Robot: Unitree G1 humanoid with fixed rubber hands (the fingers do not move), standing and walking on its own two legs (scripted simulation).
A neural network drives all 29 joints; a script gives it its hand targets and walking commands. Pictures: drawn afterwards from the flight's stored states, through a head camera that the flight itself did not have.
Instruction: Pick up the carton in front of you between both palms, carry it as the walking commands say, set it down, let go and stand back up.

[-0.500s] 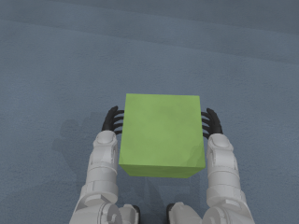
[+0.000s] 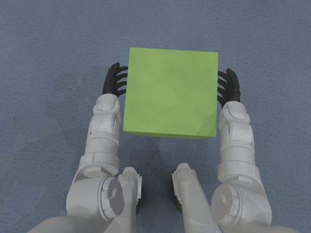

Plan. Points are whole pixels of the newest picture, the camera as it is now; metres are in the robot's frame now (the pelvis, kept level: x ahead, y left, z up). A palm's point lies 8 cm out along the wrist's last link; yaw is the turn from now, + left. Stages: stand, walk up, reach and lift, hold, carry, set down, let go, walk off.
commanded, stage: set down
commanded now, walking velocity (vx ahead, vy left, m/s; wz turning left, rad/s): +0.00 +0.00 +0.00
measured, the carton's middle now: (168, 102) +0.44 -0.05 -0.15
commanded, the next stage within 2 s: none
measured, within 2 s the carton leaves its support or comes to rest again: rests again in 1.48 s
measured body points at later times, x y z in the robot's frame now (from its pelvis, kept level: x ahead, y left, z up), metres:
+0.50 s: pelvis -0.02 +0.01 -0.13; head +0.27 +0.00 +0.21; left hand +0.50 +0.08 -0.24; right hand +0.44 -0.22 -0.23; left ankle +0.07 +0.12 -0.59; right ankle +0.07 -0.12 -0.59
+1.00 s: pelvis -0.04 +0.01 -0.22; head +0.33 -0.01 +0.04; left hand +0.54 +0.05 -0.39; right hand +0.45 -0.24 -0.39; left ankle +0.07 +0.12 -0.59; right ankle +0.07 -0.12 -0.59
